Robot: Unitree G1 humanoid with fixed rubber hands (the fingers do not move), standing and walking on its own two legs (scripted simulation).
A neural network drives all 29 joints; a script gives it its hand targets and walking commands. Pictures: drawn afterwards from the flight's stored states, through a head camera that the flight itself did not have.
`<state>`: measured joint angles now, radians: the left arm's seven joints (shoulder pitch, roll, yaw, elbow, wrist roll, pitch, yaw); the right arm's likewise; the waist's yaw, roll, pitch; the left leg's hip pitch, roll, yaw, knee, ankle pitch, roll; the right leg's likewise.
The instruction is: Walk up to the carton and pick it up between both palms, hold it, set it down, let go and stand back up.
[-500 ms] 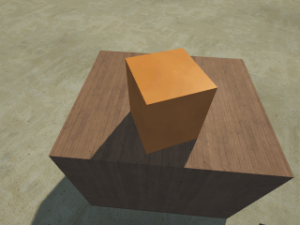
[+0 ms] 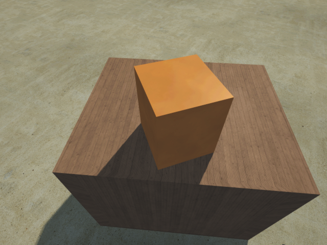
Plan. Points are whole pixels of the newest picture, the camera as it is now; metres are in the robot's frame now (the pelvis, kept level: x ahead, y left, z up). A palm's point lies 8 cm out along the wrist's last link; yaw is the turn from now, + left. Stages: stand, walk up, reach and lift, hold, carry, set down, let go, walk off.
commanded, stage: walk up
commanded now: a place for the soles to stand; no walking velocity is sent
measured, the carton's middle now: (177, 112) +0.50 -0.02 +0.02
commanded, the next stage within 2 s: reach and lift in 0.62 s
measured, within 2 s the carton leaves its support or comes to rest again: neither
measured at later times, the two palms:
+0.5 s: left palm out of the picture +0.09 +0.31 -0.10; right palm out of the picture +0.07 -0.29 -0.10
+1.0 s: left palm (71, 228) +0.19 +0.25 -0.07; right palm out of the picture +0.14 -0.29 -0.09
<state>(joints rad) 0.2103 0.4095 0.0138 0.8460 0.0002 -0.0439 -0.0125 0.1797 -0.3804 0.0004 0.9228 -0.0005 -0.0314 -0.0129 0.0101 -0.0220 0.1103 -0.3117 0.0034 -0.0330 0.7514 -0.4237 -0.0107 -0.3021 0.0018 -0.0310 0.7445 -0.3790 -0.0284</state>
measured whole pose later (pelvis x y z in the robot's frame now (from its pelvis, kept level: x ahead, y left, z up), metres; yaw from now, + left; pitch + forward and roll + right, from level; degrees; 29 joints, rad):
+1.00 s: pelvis +0.00 -0.01 +0.00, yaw -1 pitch -5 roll +0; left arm 0.06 0.29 0.03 0.49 0.00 0.35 0.04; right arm 0.08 -0.32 -0.07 0.89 -0.02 -0.20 0.09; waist -0.03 -0.02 0.13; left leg -0.31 0.02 -0.03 0.77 -0.38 -0.03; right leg -0.31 0.02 -0.03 0.78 -0.39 -0.03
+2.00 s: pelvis -0.01 +0.00 +0.02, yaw -1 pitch -2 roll +0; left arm 0.22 0.05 -0.14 0.31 0.00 0.07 0.28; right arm 0.12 -0.36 -0.07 0.73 0.11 -0.25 0.27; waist 0.02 0.00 0.00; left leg -0.29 0.01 -0.02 0.57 -0.26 -0.03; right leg -0.30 0.01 -0.03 0.59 -0.27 -0.03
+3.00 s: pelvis +0.01 -0.01 +0.02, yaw -1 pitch +1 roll +1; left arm 0.00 -0.01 -0.03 0.12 0.00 0.26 0.31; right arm -0.07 -0.37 0.01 0.51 0.27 -0.13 0.15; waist 0.06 -0.05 0.00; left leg -0.27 0.03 -0.02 0.50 -0.25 -0.04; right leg -0.29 0.02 -0.03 0.54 -0.28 -0.04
